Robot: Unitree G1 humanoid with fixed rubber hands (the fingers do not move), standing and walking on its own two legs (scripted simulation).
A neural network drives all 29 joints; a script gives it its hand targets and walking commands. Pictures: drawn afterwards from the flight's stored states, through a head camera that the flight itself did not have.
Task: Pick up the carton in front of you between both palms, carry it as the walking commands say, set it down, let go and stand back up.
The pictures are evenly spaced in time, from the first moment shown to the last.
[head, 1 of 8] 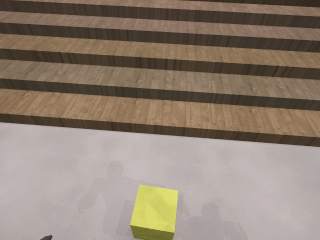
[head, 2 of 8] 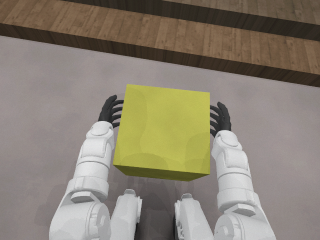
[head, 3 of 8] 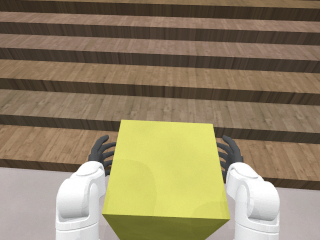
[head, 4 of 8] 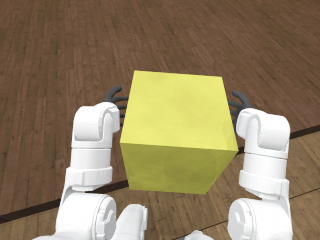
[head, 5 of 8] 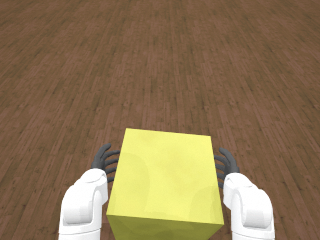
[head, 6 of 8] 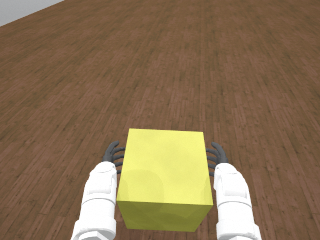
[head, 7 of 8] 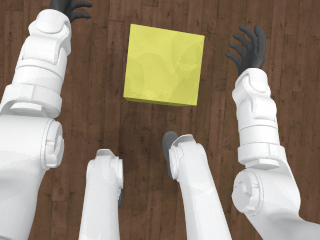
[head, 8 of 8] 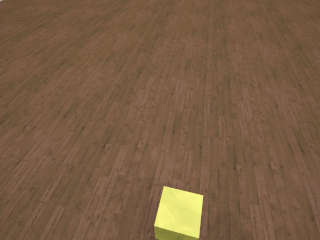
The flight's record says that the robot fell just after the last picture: no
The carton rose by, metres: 1.67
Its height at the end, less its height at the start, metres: +0.93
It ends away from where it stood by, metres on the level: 5.52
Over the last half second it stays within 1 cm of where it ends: yes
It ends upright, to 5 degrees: yes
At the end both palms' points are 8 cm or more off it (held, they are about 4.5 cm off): yes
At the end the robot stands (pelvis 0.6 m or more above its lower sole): yes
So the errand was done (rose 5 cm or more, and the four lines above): yes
